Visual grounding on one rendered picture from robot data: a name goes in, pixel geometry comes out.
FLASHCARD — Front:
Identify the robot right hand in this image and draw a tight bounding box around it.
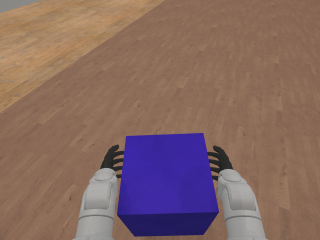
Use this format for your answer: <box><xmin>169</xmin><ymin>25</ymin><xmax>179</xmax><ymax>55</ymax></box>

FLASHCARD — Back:
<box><xmin>207</xmin><ymin>145</ymin><xmax>234</xmax><ymax>181</ymax></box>

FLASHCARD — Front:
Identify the left robot forearm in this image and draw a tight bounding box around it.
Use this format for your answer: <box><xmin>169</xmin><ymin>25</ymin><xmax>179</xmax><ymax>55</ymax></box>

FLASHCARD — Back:
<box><xmin>72</xmin><ymin>168</ymin><xmax>118</xmax><ymax>240</ymax></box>

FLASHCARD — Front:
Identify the carton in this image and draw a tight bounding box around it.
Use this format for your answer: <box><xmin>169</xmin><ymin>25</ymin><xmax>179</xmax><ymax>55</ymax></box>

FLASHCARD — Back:
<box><xmin>117</xmin><ymin>133</ymin><xmax>219</xmax><ymax>237</ymax></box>

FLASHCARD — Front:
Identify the robot left hand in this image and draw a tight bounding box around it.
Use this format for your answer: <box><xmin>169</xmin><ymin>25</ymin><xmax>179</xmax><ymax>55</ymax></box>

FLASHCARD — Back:
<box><xmin>100</xmin><ymin>144</ymin><xmax>125</xmax><ymax>178</ymax></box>

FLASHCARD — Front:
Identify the right robot forearm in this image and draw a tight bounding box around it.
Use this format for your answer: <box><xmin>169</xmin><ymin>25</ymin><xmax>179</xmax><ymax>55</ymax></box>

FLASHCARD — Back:
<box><xmin>218</xmin><ymin>169</ymin><xmax>268</xmax><ymax>240</ymax></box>

